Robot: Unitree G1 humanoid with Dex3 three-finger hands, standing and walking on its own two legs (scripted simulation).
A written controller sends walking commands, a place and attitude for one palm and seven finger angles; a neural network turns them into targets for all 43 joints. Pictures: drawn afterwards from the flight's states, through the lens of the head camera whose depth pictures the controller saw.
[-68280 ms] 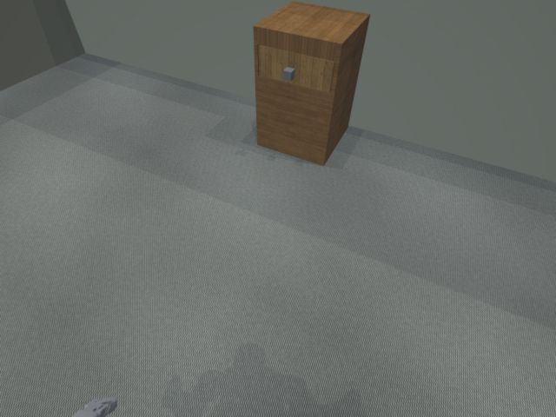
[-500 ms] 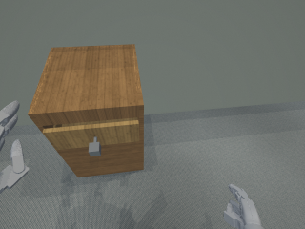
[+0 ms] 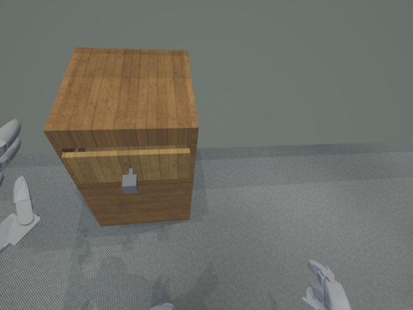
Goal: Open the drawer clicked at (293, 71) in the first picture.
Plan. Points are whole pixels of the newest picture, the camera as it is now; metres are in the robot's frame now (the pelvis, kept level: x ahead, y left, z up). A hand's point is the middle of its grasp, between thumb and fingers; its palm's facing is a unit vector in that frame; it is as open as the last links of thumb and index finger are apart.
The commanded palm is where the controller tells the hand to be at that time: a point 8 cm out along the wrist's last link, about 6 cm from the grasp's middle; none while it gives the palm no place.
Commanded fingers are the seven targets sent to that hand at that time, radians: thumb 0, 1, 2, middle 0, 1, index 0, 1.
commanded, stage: step back with the hand held close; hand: left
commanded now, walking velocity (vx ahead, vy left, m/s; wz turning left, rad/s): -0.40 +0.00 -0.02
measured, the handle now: (130, 178) +0.52 +0.25 -0.24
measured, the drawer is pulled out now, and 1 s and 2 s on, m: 0.03 0.03 0.03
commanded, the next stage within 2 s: stop stepping back and stand still in 0.46 s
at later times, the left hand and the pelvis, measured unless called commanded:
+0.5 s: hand out of the picture +0.07 +0.18 +0.19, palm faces +0.28 -0.80 -0.53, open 7.4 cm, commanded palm +0.04 +0.23 +0.19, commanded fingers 0.00 0.90 0.90 -0.20 -0.30 -0.20 -0.30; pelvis -0.11 -0.05 +0.01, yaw -3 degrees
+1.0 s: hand out of the picture -0.03 +0.18 +0.17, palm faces +0.40 -0.81 -0.42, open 7.4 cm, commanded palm -0.09 +0.21 +0.19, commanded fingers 0.00 0.90 0.90 -0.20 -0.30 -0.20 -0.30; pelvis -0.22 -0.07 +0.02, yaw +0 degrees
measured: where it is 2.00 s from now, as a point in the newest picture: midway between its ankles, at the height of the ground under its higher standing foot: outside the picture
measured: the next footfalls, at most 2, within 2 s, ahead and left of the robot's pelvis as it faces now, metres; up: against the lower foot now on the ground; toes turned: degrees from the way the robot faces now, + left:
right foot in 0.28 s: -0.17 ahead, -0.16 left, +0.00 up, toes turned -3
left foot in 0.58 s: -0.07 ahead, +0.07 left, +0.00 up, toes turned -2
